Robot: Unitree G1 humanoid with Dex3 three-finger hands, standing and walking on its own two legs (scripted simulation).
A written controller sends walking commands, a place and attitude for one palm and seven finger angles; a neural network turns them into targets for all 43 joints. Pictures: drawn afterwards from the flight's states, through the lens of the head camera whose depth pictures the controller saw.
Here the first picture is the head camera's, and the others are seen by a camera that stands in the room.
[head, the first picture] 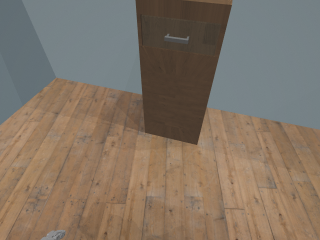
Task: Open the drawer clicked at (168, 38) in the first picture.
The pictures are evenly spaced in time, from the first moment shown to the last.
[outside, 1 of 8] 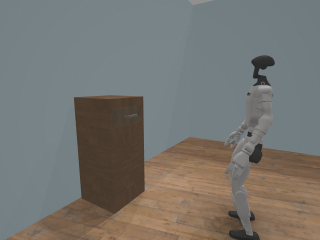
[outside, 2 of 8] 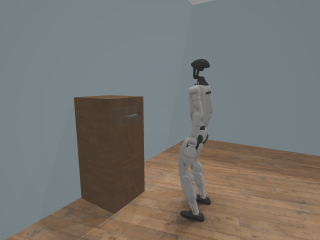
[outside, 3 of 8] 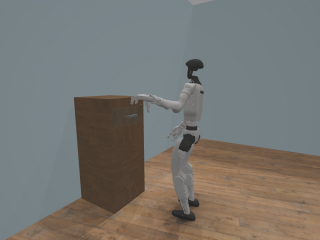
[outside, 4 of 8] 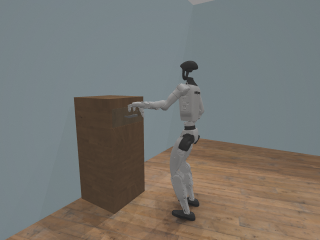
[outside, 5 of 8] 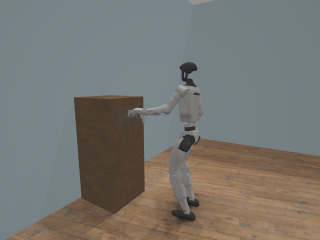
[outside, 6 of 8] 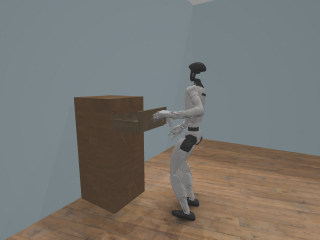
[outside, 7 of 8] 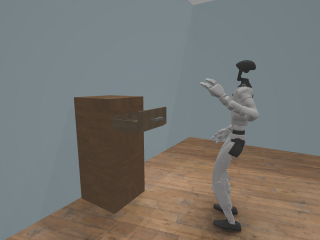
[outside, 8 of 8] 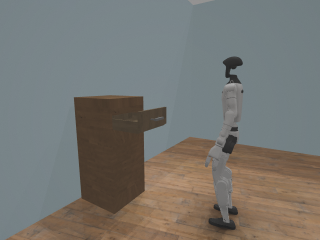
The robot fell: no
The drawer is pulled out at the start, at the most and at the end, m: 0.00 0.30 0.28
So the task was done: yes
